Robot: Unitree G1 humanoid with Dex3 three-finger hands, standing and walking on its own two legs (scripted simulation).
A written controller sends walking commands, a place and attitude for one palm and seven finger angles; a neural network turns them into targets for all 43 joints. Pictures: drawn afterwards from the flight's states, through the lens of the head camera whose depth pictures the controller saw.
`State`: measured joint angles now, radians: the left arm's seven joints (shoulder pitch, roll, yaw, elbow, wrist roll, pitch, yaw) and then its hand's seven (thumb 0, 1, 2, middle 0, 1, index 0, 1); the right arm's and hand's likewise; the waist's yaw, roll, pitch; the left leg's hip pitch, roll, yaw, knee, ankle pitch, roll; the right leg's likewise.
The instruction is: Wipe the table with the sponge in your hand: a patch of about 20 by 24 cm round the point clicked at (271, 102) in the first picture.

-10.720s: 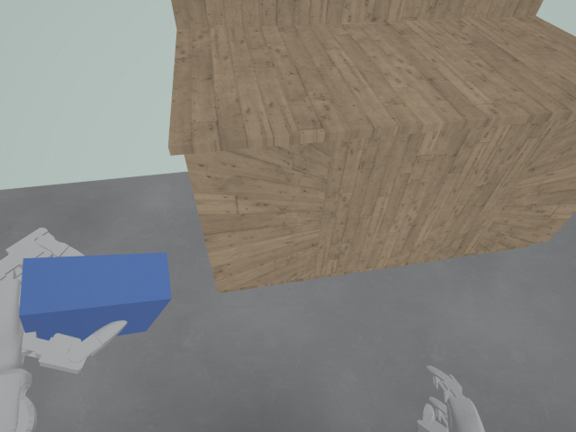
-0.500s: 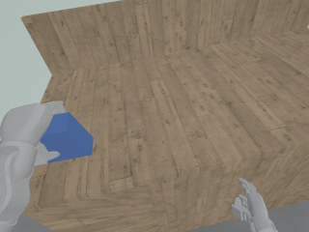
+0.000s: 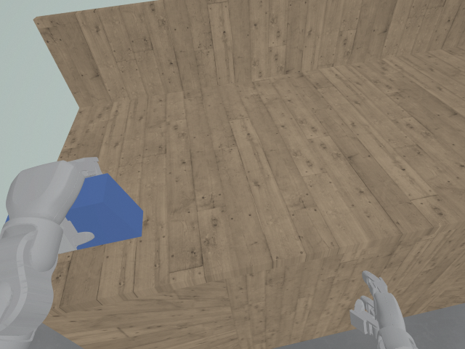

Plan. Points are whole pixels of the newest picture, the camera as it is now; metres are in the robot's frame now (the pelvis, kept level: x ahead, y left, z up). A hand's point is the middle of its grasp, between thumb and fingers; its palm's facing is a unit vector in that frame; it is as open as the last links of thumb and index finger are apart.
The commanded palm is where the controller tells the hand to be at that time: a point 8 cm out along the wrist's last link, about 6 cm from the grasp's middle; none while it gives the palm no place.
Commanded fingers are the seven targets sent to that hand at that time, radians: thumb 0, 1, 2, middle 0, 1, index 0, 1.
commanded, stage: move the sponge above the wiping area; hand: left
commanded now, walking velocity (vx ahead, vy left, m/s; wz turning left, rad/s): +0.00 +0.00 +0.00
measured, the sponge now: (90, 221) +0.24 +0.28 +0.13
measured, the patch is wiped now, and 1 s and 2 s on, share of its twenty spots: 0.00 0.00 0.00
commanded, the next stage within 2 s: lower the sponge onto the table in 1.96 s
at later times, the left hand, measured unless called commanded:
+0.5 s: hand (90, 214) +0.24 +0.27 +0.15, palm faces +0.08 -0.06 -0.99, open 9.2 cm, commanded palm +0.21 +0.28 +0.23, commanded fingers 0.00 0.10 1.30 -1.20 -1.60 -1.20 -1.60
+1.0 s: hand (86, 212) +0.25 +0.29 +0.14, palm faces +0.08 -0.06 -1.00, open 9.2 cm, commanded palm +0.22 +0.29 +0.21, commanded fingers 0.00 0.10 1.30 -1.20 -1.60 -1.20 -1.60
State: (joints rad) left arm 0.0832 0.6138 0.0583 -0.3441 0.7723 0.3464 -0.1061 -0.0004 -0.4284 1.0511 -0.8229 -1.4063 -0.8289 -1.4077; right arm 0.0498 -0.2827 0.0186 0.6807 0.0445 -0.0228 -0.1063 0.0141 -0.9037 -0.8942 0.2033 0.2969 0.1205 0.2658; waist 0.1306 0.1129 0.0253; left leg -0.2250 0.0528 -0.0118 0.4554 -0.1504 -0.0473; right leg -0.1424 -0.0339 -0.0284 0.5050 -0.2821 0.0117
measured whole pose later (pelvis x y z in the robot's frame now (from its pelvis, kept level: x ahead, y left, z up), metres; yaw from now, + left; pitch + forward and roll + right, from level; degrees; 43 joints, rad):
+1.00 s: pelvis +0.00 +0.00 +0.00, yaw +0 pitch -4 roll +0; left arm 0.04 0.59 0.02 -0.18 0.84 0.26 -0.09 0.00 -0.43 1.05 -0.82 -1.41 -0.83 -1.41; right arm 0.06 -0.28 0.02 0.68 0.04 -0.04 -0.11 0.01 -0.90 -0.89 0.20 0.30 0.15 0.28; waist 0.12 0.11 0.03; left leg -0.23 0.06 -0.02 0.46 -0.16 -0.05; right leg -0.13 -0.03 -0.04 0.48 -0.28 0.01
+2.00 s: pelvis +0.00 +0.00 +0.00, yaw +0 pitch -4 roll +0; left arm 0.07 0.58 0.02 -0.20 0.85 0.27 -0.09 0.00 -0.43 1.06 -0.82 -1.41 -0.83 -1.41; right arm 0.06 -0.27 0.02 0.69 0.03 -0.02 -0.09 0.01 -0.90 -0.89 0.20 0.30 0.14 0.27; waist 0.12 0.11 0.02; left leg -0.22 0.06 -0.02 0.45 -0.15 -0.05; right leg -0.13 -0.03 -0.03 0.48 -0.27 0.01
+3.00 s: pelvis +0.00 +0.00 +0.00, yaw +0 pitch -4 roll +0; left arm 0.07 0.52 -0.03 -0.14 0.89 0.26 -0.05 0.00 -0.43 1.06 -0.82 -1.41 -0.83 -1.41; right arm 0.06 -0.26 0.02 0.69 0.03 -0.03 -0.09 0.01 -0.90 -0.89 0.20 0.30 0.15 0.27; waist 0.12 0.11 0.01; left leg -0.23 0.06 -0.02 0.45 -0.16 -0.05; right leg -0.13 -0.02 -0.03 0.49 -0.28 0.00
